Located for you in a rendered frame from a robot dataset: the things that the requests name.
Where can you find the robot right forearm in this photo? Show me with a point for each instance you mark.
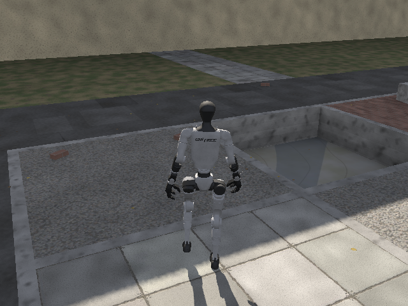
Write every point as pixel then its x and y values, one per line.
pixel 235 171

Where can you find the robot left hand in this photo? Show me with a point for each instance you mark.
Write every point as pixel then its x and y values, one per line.
pixel 169 190

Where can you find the robot left forearm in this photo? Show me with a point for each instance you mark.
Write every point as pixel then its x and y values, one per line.
pixel 174 171

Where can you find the right robot thigh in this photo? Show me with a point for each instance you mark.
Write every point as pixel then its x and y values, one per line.
pixel 218 194

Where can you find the left robot upper arm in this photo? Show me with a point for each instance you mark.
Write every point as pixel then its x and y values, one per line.
pixel 182 145

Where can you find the robot right hand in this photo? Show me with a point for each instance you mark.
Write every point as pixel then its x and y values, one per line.
pixel 233 183

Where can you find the right robot upper arm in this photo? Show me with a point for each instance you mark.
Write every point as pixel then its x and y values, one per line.
pixel 228 145

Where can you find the right robot foot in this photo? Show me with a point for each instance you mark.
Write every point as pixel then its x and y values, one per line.
pixel 214 263

